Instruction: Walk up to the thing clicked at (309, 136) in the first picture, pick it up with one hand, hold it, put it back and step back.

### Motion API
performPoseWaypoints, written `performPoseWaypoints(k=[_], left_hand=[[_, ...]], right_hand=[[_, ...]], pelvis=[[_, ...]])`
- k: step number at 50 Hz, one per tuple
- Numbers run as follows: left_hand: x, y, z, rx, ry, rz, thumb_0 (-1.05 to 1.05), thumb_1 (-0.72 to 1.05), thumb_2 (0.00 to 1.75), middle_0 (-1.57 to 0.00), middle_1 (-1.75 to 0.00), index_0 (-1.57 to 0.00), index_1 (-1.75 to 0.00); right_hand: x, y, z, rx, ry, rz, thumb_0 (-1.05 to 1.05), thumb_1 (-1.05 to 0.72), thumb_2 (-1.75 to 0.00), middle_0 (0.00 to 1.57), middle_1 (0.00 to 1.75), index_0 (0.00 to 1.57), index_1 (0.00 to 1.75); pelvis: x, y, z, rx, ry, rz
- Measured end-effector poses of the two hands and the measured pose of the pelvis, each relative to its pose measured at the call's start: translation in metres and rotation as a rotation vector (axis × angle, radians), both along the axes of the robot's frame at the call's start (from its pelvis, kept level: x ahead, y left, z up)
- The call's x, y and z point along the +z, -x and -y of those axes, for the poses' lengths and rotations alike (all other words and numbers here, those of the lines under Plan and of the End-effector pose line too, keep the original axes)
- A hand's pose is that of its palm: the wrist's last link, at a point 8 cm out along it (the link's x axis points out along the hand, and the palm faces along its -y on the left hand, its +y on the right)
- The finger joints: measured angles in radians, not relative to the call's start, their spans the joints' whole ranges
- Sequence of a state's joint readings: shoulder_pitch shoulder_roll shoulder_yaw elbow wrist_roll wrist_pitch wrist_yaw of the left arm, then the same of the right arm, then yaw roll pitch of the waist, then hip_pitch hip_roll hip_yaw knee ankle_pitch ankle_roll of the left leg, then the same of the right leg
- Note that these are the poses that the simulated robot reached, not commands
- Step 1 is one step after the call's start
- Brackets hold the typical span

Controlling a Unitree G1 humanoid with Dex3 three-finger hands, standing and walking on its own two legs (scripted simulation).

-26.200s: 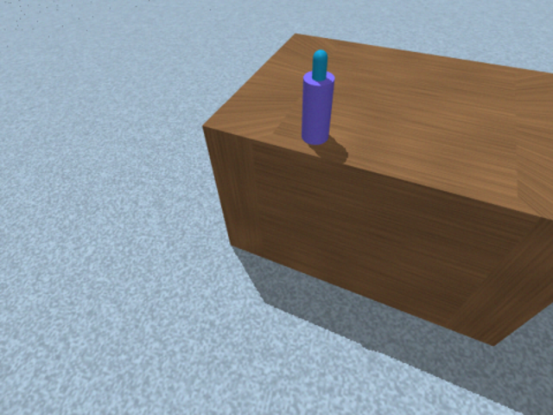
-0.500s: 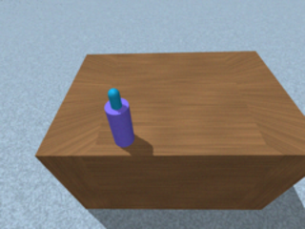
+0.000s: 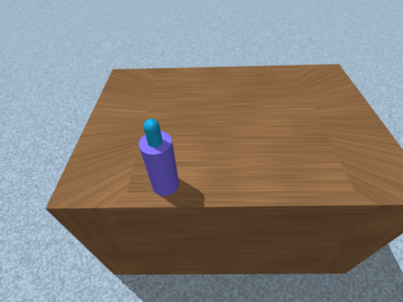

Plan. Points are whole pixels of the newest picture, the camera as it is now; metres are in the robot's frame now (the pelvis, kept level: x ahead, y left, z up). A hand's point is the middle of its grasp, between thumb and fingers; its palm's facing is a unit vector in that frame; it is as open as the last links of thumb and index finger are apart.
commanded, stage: stand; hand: left
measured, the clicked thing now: (159, 157) +0.45 +0.14 +0.00
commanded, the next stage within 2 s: step back in 1.56 s
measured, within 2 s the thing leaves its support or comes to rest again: neither
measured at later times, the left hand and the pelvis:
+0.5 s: hand out of the picture +0.08 +0.25 -0.16, palm faces -0.02 -0.94 -0.34, open 7.4 cm; pelvis +0.01 +0.00 +0.00, yaw +0 degrees
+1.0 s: hand out of the picture +0.08 +0.25 -0.16, palm faces -0.03 -0.94 -0.34, open 7.4 cm; pelvis +0.01 +0.00 +0.00, yaw -1 degrees
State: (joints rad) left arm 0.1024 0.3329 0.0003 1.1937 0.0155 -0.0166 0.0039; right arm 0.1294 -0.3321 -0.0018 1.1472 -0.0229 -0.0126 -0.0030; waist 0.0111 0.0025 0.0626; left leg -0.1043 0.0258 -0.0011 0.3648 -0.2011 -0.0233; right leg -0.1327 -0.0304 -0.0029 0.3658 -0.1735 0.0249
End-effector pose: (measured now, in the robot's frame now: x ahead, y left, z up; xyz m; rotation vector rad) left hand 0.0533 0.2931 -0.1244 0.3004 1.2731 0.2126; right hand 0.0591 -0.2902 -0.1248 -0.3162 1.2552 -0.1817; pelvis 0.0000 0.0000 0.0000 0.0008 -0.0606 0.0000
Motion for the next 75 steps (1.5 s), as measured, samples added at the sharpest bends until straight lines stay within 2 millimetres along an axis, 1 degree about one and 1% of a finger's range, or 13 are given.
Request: performPoseWaypoints(k=[12, 28, 51, 75], left_hand=[[0.001, -0.012, -0.001, -0.005, 0.003, -0.002, 0.00, 0.90, 0.90, -0.21, -0.30, -0.21, -0.30], [0.004, -0.025, -0.003, -0.016, -0.005, 0.020, 0.00, 0.90, 0.90, -0.21, -0.30, -0.21, -0.30], [0.004, -0.024, -0.003, -0.023, 0.001, 0.016, 0.00, 0.90, 0.90, -0.21, -0.30, -0.21, -0.30], [0.005, -0.032, -0.005, -0.028, -0.002, 0.026, 0.00, 0.90, 0.90, -0.21, -0.30, -0.21, -0.30]], right_hand=[[0.002, -0.014, 0.001, -0.002, 0.005, 0.010, 0.00, -0.90, -0.89, 0.20, 0.30, 0.21, 0.30], [0.003, -0.018, 0.002, -0.008, 0.006, 0.014, 0.00, -0.90, -0.89, 0.20, 0.30, 0.21, 0.30], [0.004, -0.008, 0.004, -0.020, 0.007, -0.005, 0.00, -0.90, -0.89, 0.20, 0.30, 0.21, 0.30], [0.005, -0.022, 0.002, -0.009, 0.006, 0.014, 0.00, -0.90, -0.89, 0.20, 0.30, 0.21, 0.30]], pelvis=[[0.001, -0.009, -0.002, -0.005, 0.001, -0.011], [0.002, -0.013, -0.002, -0.007, 0.001, -0.011], [0.002, -0.013, -0.002, -0.010, 0.002, -0.016], [0.002, -0.018, -0.003, -0.009, 0.002, -0.021]])
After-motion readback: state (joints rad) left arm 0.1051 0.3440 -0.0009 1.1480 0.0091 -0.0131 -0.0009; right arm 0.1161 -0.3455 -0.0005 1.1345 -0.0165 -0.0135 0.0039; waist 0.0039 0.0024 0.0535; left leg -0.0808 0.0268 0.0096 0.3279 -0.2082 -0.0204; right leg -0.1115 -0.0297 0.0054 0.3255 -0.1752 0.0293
